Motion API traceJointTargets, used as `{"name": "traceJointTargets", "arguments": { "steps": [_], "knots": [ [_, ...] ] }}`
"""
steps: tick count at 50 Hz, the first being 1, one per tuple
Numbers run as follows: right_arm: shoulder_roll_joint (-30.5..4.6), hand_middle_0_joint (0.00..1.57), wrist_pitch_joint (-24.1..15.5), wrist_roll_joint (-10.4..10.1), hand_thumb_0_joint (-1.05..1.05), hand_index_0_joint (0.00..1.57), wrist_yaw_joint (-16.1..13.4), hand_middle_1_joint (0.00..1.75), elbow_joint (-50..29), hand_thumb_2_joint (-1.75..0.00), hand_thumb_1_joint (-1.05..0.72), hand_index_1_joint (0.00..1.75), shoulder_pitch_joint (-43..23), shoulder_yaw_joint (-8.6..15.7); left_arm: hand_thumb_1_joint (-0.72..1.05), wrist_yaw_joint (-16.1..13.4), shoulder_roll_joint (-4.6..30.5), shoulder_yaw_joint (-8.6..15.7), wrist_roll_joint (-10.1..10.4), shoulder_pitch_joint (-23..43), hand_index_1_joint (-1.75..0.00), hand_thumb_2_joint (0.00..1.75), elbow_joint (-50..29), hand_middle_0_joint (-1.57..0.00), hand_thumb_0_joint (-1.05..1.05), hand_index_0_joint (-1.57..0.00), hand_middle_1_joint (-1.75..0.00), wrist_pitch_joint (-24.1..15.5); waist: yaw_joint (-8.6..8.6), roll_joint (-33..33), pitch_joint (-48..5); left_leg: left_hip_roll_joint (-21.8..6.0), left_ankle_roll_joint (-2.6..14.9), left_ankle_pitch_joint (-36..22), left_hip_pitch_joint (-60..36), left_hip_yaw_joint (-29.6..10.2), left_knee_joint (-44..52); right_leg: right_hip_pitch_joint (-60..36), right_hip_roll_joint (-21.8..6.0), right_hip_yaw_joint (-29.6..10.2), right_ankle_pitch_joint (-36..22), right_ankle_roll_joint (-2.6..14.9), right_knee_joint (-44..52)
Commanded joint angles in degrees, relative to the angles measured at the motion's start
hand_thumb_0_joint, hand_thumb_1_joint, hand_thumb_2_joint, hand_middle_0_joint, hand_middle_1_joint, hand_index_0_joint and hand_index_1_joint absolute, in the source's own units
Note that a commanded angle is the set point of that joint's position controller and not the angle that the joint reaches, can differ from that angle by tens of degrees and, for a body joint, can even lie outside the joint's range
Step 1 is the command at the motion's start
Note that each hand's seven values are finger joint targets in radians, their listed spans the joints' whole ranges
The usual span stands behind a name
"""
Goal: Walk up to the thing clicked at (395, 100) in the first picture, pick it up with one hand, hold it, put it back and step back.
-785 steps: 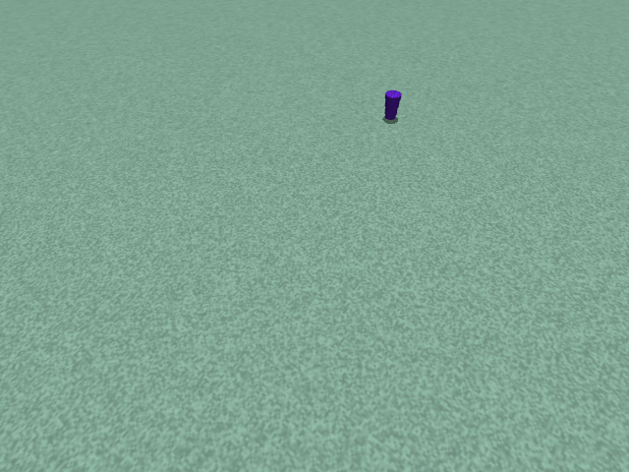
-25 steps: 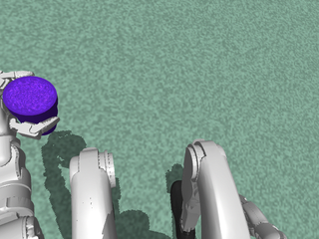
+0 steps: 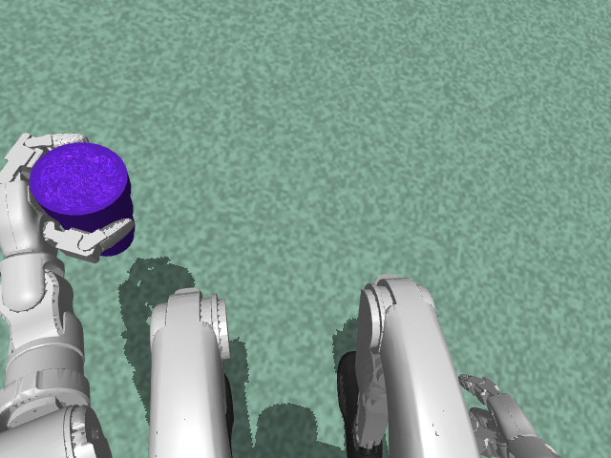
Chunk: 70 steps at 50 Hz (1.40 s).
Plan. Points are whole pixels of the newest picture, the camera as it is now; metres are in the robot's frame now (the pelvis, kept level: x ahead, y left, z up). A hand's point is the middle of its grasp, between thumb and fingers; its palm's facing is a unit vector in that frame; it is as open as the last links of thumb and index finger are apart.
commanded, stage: settle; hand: left
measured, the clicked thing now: (97, 210) +0.42 +0.26 -0.07
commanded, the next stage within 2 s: lift in 0.46 s
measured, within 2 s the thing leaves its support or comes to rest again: neither
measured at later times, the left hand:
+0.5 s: hand (77, 192) +0.43 +0.26 -0.02, palm faces +0.23 -0.97 -0.05, open 11.8 cm
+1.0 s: hand (62, 186) +0.41 +0.25 +0.04, palm faces +0.20 -0.98 -0.05, open 11.8 cm
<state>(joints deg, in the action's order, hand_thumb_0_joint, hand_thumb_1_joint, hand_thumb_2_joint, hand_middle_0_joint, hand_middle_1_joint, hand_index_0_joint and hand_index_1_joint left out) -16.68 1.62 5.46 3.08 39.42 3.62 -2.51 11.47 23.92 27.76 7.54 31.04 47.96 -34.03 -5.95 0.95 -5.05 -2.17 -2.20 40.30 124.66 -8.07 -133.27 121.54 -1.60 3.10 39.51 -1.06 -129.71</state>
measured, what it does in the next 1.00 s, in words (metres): rises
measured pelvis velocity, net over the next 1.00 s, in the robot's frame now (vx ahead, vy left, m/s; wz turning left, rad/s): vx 0.00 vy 0.00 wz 0.04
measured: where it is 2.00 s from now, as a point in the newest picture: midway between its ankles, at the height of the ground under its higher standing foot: (289, 442)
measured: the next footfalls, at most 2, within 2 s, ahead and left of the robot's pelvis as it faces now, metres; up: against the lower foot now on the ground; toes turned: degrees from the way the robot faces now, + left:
none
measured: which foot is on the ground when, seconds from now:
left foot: down 0.00-1.00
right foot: down 0.00-1.00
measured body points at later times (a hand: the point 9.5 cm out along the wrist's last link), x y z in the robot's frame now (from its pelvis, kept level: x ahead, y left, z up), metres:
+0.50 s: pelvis +0.00 +0.00 +0.02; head +0.20 +0.05 +0.42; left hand +0.41 +0.31 -0.01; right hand +0.13 -0.26 -0.11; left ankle +0.08 +0.14 -0.33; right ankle +0.10 -0.13 -0.33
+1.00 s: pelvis +0.00 +0.00 +0.05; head +0.19 +0.04 +0.46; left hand +0.39 +0.30 +0.04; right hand +0.14 -0.26 -0.08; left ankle +0.08 +0.14 -0.33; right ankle +0.10 -0.13 -0.33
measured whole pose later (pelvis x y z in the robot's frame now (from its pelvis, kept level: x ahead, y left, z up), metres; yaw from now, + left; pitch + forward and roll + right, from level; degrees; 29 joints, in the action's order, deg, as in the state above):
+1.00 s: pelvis +0.00 +0.00 +0.05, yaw +2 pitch +33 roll -4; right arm -15.5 -0.1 2.4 1.3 38.4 6.4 -0.5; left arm 11.7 20.1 24.5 9.1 26.7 40.7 -29.3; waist -4.7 -0.7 -8.6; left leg -2.2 -1.8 39.3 116.5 -5.5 -122.8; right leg 114.1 -2.3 1.9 39.2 -0.9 -120.6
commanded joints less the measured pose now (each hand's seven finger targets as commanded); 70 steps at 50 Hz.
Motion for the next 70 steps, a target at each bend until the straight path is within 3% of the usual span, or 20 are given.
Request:
{"name": "traceJointTargets", "arguments": {
  "steps": [1,4,6,9,10,26,28,32,39,41,43,45,54,56,62,64,65,66,69,70],
  "knots": [
    [-11.6,0.20,-1.1,-0.4,0.00,0.20,-0.7,0.30,-3.2,-0.91,-0.91,0.30,6.7,4.5,-0.03,0.1,14.5,1.8,2.3,20.1,-1.37,1.24,-16.3,-1.21,0.00,-1.20,-1.35,-5.9,0.41,-13.0,-39.5,1.1,2.79,-8.5,-27.5,4.9,17.6,-19.0,2.2,2.3,-9.9,3.24,14.1],
    [-11.8,0.20,-1.3,-0.6,0.00,0.20,-0.7,0.30,-3.2,-0.91,-0.91,0.30,6.8,4.4,-0.02,0.0,12.6,1.8,2.5,17.2,-1.38,1.25,-11.6,-1.21,0.00,-1.20,-1.35,-5.5,0.08,-10.9,-37.7,1.2,2.87,-8.3,-27.1,4.7,17.9,-18.7,2.1,2.7,-9.7,3.11,14.5],
    [-11.5,0.20,-1.2,-0.3,0.00,0.20,-0.8,0.30,-3.2,-0.91,-0.92,0.30,7.2,4.7,-0.06,-0.4,16.8,3.5,1.7,20.1,-1.40,1.26,-17.0,-1.23,0.00,-1.22,-1.37,-6.2,1.51,-12.4,-41.1,1.2,2.90,-9.0,-28.7,5.3,17.9,-20.5,2.1,2.0,-10.0,3.09,15.1],
    [-11.0,0.20,-1.6,-0.6,0.00,0.20,-0.7,0.30,-2.9,-0.91,-0.91,0.30,7.3,4.6,-0.02,0.0,13.4,1.3,2.0,20.3,-1.41,1.28,-15.1,-1.23,0.00,-1.22,-1.38,-5.7,0.35,-11.7,-40.1,1.3,2.90,-9.2,-28.3,5.3,18.4,-20.2,2.0,2.0,-10.3,3.12,15.2],
    [-11.2,0.20,-1.5,-0.6,0.00,0.20,-0.9,0.30,-2.7,-0.91,-0.91,0.30,7.4,4.8,-0.05,-0.3,14.6,2.5,1.7,19.8,-1.41,1.28,-13.2,-1.23,0.00,-1.22,-1.38,-5.6,0.55,-10.6,-39.2,1.2,3.06,-8.7,-27.9,5.4,18.2,-19.8,2.1,1.9,-9.9,3.00,15.7],
    [-10.4,0.20,-1.8,-0.5,0.00,0.20,-0.9,0.30,-2.3,-0.91,-0.91,0.30,8.5,4.6,0.00,-0.7,15.5,2.4,1.2,23.1,-1.38,1.28,-14.2,-1.20,0.00,-1.19,-1.35,-6.5,1.04,-11.3,-41.8,1.7,3.15,-8.2,-29.3,6.1,19.8,-22.7,1.9,1.1,-9.5,3.03,17.5],
    [-10.4,0.20,-1.9,-0.5,0.00,0.20,-1.0,0.30,-2.2,-0.91,-0.91,0.30,8.6,4.8,-0.01,-0.6,14.5,1.0,0.9,23.1,-1.38,1.28,-13.7,-1.19,0.00,-1.19,-1.35,-6.2,0.76,-11.7,-41.6,1.6,3.01,-9.2,-30.2,6.0,20.0,-21.9,1.9,1.0,-10.0,3.21,17.3],
    [-10.5,0.20,-1.8,-0.9,0.00,0.20,-1.1,0.30,-2.6,-0.91,-0.94,0.30,8.9,5.0,-0.07,-0.6,15.6,2.5,1.3,22.1,-1.41,1.20,-14.8,-1.25,0.00,-1.28,-1.42,-6.2,1.38,-11.5,-41.4,1.8,3.06,-8.3,-30.2,6.0,21.3,-22.7,1.9,1.3,-9.0,3.20,18.2],
    [-10.7,0.20,-2.2,-1.9,0.00,0.20,-1.5,0.30,-3.7,-0.90,-0.94,0.30,8.8,5.5,-0.02,1.3,12.6,0.8,2.7,17.1,-1.38,1.18,-16.2,-1.22,0.00,-1.26,-1.39,-4.1,1.04,-11.4,-41.9,1.6,2.99,-10.1,-32.8,5.6,23.3,-24.0,1.6,1.3,-10.5,3.30,19.3],
    [-10.5,0.20,-2.3,-2.2,0.00,0.20,-1.7,0.30,-4.0,-0.90,-0.94,0.30,9.1,5.7,-0.04,0.8,14.3,2.2,3.2,17.7,-1.39,1.19,-20.3,-1.22,0.00,-1.26,-1.40,-3.9,2.50,-11.2,-44.6,1.6,3.06,-10.7,-34.6,5.8,24.0,-26.1,1.6,0.8,-10.9,3.31,20.4],
    [-10.1,0.20,-2.4,-2.5,0.00,0.20,-1.9,0.30,-4.7,-0.90,-0.93,0.30,8.9,5.7,-0.04,0.8,12.4,0.1,3.5,19.0,-1.39,1.20,-23.5,-1.22,0.00,-1.26,-1.40,-3.2,1.75,-12.3,-44.6,1.6,3.05,-10.1,-35.4,5.8,25.2,-26.4,1.6,0.5,-10.6,3.40,21.5],
    [-10.4,0.20,-2.8,-3.0,0.00,0.20,-2.2,0.30,-5.0,-0.90,-0.93,0.30,8.6,6.1,-0.02,0.4,12.5,1.0,3.8,15.5,-1.37,1.19,-22.5,-1.22,0.00,-1.25,-1.39,-2.0,2.24,-11.2,-42.9,1.6,3.10,-9.2,-35.8,5.4,26.6,-26.1,1.6,0.6,-9.8,3.40,22.8],
    [-8.8,0.20,-4.1,-4.6,0.00,0.20,-3.4,0.30,-7.4,-0.90,-0.92,0.30,7.7,6.4,0.00,-1.0,8.7,-2.3,5.3,9.3,-1.37,1.21,-31.4,-1.20,0.00,-1.24,-1.39,1.3,2.66,-8.1,-42.1,1.5,3.64,-8.3,-37.9,5.7,31.3,-33.2,1.4,-1.4,-9.1,2.91,30.3],
    [-8.6,0.20,-4.2,-4.9,0.00,0.20,-3.6,0.30,-7.7,-0.90,-0.92,0.30,8.0,6.7,-0.01,-1.9,9.9,-2.3,4.9,9.8,-1.37,1.20,-35.4,-1.19,0.00,-1.23,-1.38,2.0,3.30,-8.7,-43.6,1.4,3.57,-8.6,-40.7,5.7,33.2,-35.1,1.4,-1.7,-9.3,2.97,32.0],
    [-7.6,0.20,-4.6,-6.1,0.00,0.20,-4.7,0.30,-8.4,-0.90,-0.91,0.30,7.5,6.9,0.02,-4.6,5.3,-5.7,4.9,3.6,-1.34,1.20,-40.3,-1.17,0.00,-1.20,-1.36,5.9,3.60,-8.5,-40.9,1.2,3.19,-8.1,-48.8,4.8,40.3,-38.9,1.4,-1.5,-9.3,2.98,38.1],
    [-7.3,0.20,-4.8,-6.3,0.00,0.20,-5.0,0.30,-8.6,-0.90,-0.91,0.30,7.5,6.9,0.06,-5.6,4.1,-6.2,4.8,1.9,-1.34,1.20,-41.1,-1.16,0.00,-1.20,-1.35,7.0,3.29,-7.6,-40.6,1.2,3.22,-9.7,-50.7,4.5,42.0,-41.3,1.5,-1.3,-11.0,2.83,40.1],
    [-7.1,0.20,-4.8,-6.5,0.00,0.20,-5.2,0.30,-8.6,-0.90,-0.91,0.30,7.4,6.9,0.05,-6.3,5.9,-4.4,5.1,2.9,-1.33,1.19,-43.8,-1.15,0.00,-1.19,-1.34,7.1,4.16,-7.4,-40.9,1.2,3.28,-9.9,-51.5,4.7,42.7,-43.2,1.4,-1.6,-11.2,2.73,41.3],
    [-6.6,0.20,-4.9,-6.7,0.00,0.20,-5.3,0.30,-8.9,-0.90,-0.91,0.30,7.4,6.7,0.03,-6.6,4.0,-6.5,4.9,0.8,-1.34,1.20,-43.9,-1.16,0.00,-1.19,-1.36,7.5,3.59,-7.2,-40.8,1.2,3.24,-10.7,-52.9,4.6,44.1,-45.1,1.4,-1.4,-12.0,2.62,42.4],
    [-6.3,0.20,-5.0,-6.8,0.00,0.20,-5.7,0.30,-8.8,-0.90,-0.91,0.30,7.3,6.6,0.02,-8.2,4.9,-5.8,4.3,-2.0,-1.34,1.20,-45.2,-1.15,0.00,-1.18,-1.35,8.9,4.78,-7.2,-39.7,1.1,3.09,-13.6,-57.3,4.7,47.3,-48.8,1.5,-1.4,-14.3,2.56,45.4],
    [-5.7,0.20,-5.1,-7.0,0.00,0.20,-5.8,0.30,-9.1,-0.90,-0.91,0.30,7.4,6.3,0.01,-8.3,2.4,-8.4,4.4,-2.9,-1.34,1.20,-45.8,-1.15,0.00,-1.18,-1.35,9.1,3.84,-6.3,-39.4,1.1,3.12,-14.5,-58.3,4.7,48.2,-50.6,1.5,-1.4,-15.4,2.44,46.5]
  ]
}}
